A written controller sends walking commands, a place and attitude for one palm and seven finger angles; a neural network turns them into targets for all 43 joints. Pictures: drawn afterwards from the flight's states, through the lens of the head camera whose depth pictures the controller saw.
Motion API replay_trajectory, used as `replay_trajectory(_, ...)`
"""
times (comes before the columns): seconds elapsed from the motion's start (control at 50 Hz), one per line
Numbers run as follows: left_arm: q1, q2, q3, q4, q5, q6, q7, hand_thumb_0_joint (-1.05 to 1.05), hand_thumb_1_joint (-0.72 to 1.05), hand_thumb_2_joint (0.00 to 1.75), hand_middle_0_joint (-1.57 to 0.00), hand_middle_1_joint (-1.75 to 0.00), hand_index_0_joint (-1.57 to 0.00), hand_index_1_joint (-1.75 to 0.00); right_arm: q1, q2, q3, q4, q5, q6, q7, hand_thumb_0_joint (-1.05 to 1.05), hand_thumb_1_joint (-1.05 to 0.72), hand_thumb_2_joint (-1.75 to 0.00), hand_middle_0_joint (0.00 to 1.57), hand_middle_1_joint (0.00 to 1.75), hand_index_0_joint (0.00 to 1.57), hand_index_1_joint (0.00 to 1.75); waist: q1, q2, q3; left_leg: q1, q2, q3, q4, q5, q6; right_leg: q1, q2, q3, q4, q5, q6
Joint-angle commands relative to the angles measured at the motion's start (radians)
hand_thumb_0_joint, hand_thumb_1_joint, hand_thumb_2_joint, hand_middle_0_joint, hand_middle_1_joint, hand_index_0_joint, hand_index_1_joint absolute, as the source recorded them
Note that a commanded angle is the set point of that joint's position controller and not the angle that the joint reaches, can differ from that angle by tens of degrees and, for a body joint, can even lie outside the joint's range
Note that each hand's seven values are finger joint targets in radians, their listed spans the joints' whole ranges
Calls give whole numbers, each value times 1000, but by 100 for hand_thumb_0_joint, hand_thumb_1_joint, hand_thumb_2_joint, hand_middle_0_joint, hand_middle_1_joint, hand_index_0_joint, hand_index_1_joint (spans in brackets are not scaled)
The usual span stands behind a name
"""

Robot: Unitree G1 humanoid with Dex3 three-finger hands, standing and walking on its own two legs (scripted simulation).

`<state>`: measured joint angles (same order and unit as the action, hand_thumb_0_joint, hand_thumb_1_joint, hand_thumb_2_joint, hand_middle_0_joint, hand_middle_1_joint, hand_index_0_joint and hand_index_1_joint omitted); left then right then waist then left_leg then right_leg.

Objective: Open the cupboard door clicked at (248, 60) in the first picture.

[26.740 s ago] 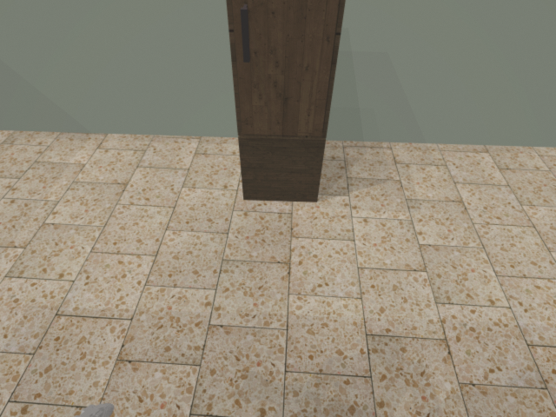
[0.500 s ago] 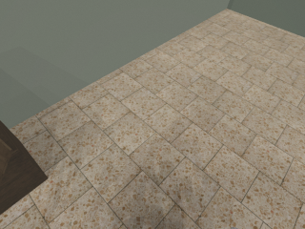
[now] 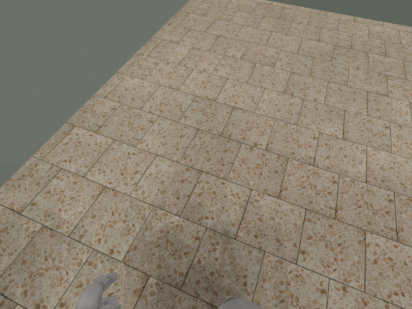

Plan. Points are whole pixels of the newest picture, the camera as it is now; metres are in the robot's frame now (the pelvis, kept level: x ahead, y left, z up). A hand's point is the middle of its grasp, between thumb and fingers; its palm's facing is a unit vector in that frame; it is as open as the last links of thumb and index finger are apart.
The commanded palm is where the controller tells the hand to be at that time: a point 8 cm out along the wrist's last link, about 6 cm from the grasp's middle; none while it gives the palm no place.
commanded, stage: walk to a spot facing it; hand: left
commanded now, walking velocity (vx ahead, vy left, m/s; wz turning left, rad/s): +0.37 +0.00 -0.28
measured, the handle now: out of the picture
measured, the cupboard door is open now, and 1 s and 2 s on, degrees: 50 50 50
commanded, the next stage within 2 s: turn to face it in 0.62 s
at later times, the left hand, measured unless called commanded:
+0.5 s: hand (128, 297) +0.17 +0.17 -0.15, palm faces -0.02 -0.99 -0.17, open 7.4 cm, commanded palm none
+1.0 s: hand (183, 130) +0.64 +0.08 -0.14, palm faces -0.27 -0.94 -0.20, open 7.3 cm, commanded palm none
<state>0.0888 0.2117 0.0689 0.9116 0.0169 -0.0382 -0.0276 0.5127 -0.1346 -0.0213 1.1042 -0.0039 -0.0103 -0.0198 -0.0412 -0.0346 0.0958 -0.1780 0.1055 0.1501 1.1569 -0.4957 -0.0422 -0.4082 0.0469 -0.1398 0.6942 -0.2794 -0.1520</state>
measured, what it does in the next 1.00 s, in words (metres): walks ahead: left foot, then right foot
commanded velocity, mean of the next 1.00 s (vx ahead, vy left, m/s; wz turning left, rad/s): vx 0.20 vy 0.00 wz -0.05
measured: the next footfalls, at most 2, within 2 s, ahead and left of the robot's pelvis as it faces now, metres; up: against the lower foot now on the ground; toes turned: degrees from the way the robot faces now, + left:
left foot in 0.50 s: +0.41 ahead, +0.07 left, +0.00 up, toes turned -4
right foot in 0.92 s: +0.53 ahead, -0.18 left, +0.00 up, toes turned -21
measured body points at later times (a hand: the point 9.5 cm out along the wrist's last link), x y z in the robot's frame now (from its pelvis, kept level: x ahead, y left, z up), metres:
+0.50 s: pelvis +0.27 +0.01 +0.00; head +0.30 +0.01 +0.45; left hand +0.17 +0.22 -0.14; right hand +0.40 -0.23 -0.12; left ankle +0.37 +0.07 -0.72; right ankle +0.06 -0.04 -0.69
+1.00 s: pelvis +0.46 -0.05 +0.01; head +0.49 -0.06 +0.46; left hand +0.65 +0.13 -0.12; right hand +0.29 -0.22 -0.13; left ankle +0.38 +0.08 -0.68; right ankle +0.49 -0.17 -0.71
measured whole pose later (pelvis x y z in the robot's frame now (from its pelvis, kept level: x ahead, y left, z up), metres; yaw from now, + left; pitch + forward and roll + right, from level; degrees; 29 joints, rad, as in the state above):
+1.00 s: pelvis +0.46 -0.05 +0.01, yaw -12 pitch +0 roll +0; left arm 0.06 0.18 0.03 0.96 0.02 -0.05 0.02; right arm 0.47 -0.12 -0.02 1.14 0.00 0.00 -0.03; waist -0.08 0.00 0.07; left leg -0.23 0.04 0.09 0.86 -0.56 -0.02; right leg -0.38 -0.06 -0.14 0.61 -0.24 -0.03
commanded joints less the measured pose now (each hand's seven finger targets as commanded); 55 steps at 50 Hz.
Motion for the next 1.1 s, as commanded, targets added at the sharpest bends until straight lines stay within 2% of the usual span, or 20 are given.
replay_trajectory(0.0, 146, 127, 20, 2, -14, -6, 32, 0, 90, 90, -20, -30, -20, -30, -151, -113, -36, -150, -15, -30, 2, 0, -90, -90, 20, 30, 20, 30, 41, 18, 23, -410, 68, -163, 180, 192, 4, 112, -334, 467, -512, -34, -10)
replay_trajectory(0.06, 167, 96, 12, 25, -5, -36, 32, 0, 90, 90, -20, -30, -20, -30, -64, -77, -36, -112, -23, -9, 8, 0, -90, -90, 20, 30, 20, 30, -10, -11, -23, -357, 53, -144, 34, 244, -5, 100, -249, 322, -506, 214, 5)
replay_trajectory(0.2, 350, 54, 8, 107, -10, -61, 37, 0, 90, 90, -20, -30, -20, -30, -304, -84, -37, -181, -15, -23, 19, 0, -90, -90, 20, 30, 20, 30, 56, -67, -95, -538, 14, -103, -165, 339, -17, 434, -193, 285, -399, 758, 56)
replay_trajectory(0.32, 448, 47, -8, 156, -3, -55, 55, 0, 90, 90, -20, -30, -20, -30, -521, -81, -30, -232, -11, -35, 35, 0, -90, -90, 20, 30, 20, 30, 102, -93, -8, -533, -40, -55, -358, 322, 10, 524, -219, 334, -399, 857, 32)
replay_trajectory(0.38, 445, 67, -7, 166, 0, -57, 63, 0, 90, 90, -20, -30, -20, -30, -505, -86, -31, -222, -13, -43, 31, 0, -90, -90, 20, 30, 20, 30, 65, -104, -12, -368, -110, -2, -488, 265, 45, 510, -225, 321, -314, 1091, 31)
replay_trajectory(0.42, 417, 89, -1, 168, -3, -60, 65, 0, 90, 90, -20, -30, -20, -30, -309, -122, -43, -159, -19, -49, 13, 0, -90, -90, 20, 30, 20, 30, -35, -79, -103, -75, -157, 11, -599, 328, 84, 420, -190, 287, -118, 1163, 63)
replay_trajectory(0.44, 397, 86, 1, 160, -8, -61, 62, 0, 90, 90, -20, -30, -20, -30, -158, -175, -57, -111, -25, -51, 7, 0, -90, -90, 20, 30, 20, 30, -100, -33, -174, 205, -78, -69, -614, 425, 115, 227, -168, 279, 60, 946, 75)
replay_trajectory(0.46, 422, 39, 0, 138, -25, -62, 54, 0, 90, 90, -20, -30, -20, -30, -20, -272, -82, -90, -47, -57, -4, 0, -90, -90, 20, 30, 20, 30, -134, 164, -304, 447, 221, -467, -616, 506, 246, -42, -49, 207, 393, 429, 110)
replay_trajectory(0.48, 417, 16, -14, 114, -29, -69, 47, 0, 90, 90, -20, -30, -20, -30, 27, -294, -78, -87, -35, -52, -6, 0, -90, -90, 20, 30, 20, 30, -101, 249, -373, 472, 417, -697, -792, 581, 341, -134, 21, 172, 698, -223, 105)
replay_trajectory(0.5, 356, 40, -6, 104, -12, -59, 50, 0, 90, 90, -20, -30, -20, -30, -74, -264, -68, -103, -22, -48, -3, 0, -90, -90, 20, 30, 20, 30, -59, 116, -223, 289, 418, -656, -860, 428, 340, -181, -60, 214, 766, -213, 97)
replay_trajectory(0.54, 312, 3, -2, 103, 9, -29, 29, 0, 90, 90, -20, -30, -20, -30, -226, -146, -37, -142, -18, -62, -8, 0, -90, -90, 20, 30, 20, 30, 24, 132, 8, -42, 309, -418, -945, 256, 218, -213, -127, 192, 738, -62, 127)
replay_trajectory(0.6, 335, -57, 0, 104, 18, 18, 8, 0, 90, 90, -20, -30, -20, -30, -186, -99, -19, -114, -19, -88, -16, 0, -90, -90, 20, 30, 20, 30, 70, 121, -5, -87, 212, -157, -932, 595, 148, -175, -137, 158, 621, 20, 153)
replay_trajectory(0.68, 278, -61, 13, 68, 14, 41, 0, 0, 90, 90, -20, -30, -20, -30, -148, -118, -29, -105, -13, -81, -20, 0, -90, -90, 20, 30, 20, 30, 76, 141, -57, -12, 167, 3, -883, 866, 129, -207, -135, 101, 454, 123, 173)
replay_trajectory(0.8, 131, -47, -23, 48, 8, 21, 18, 0, 90, 90, -20, -30, -20, -30, -44, -130, -8, -40, -20, -61, -16, 0, -90, -90, 20, 30, 20, 30, 26, 166, -49, 21, 135, -28, -811, 1049, 137, -7, -81, 29, 32, 203, 145)
replay_trajectory(0.88, 197, 32, -21, 68, 5, 4, 35, 0, 90, 90, -20, -30, -20, -30, -50, -139, -8, -28, -8, -42, -16, 0, -90, -90, 20, 30, 20, 30, 87, 138, -102, -19, 103, -86, -635, 946, 91, 278, -94, 39, -182, 354, 146)
replay_trajectory(0.9, 256, 100, -7, 86, 6, -5, 46, 0, 90, 90, -20, -30, -20, -30, -42, -119, -9, -33, 0, -37, -11, 0, -90, -90, 20, 30, 20, 30, 110, 35, -171, -169, 52, -73, -491, 723, 53, 476, -225, 161, -139, 703, 103)
replay_trajectory(0.92, 340, 171, 11, 111, 4, -15, 53, 0, 90, 90, -20, -30, -20, -30, -7, -97, -14, -46, 5, -31, -8, 0, -90, -90, 20, 30, 20, 30, 123, -102, -252, -324, -83, -28, -249, 130, 5, 635, -459, 334, -149, 1094, -21)
replay_trajectory(0.94, 351, 200, 11, 102, -3, -13, 58, 0, 90, 90, -20, -30, -20, -30, -14, -109, -18, -65, 13, -13, -15, 0, -90, -90, 20, 30, 20, 30, 125, -162, -298, -290, -75, -90, -49, -209, 6, 569, -592, 356, -227, 1129, -116)
replay_trajectory(1.0, 161, 126, 2, 43, -1, 10, 74, 0, 90, 90, -20, -30, -20, -30, -96, -77, -25, -76, 2, 23, -3, 0, -90, -90, 20, 30, 20, 30, 68, -138, -184, -336, -5, -153, 71, -100, 0, 328, -484, 218, -311, 674, -53)
replay_trajectory(1.08, 14, 102, 12, -14, 11, 24, 69, 0, 90, 90, -20, -30, -20, -30, -53, -31, -30, -77, -10, 59, 21, 0, -90, -90, 20, 30, 20, 30, -20, -139, -106, -207, 0, -71, -103, 45, -11, 46, -402, 16, -373, 243, 57)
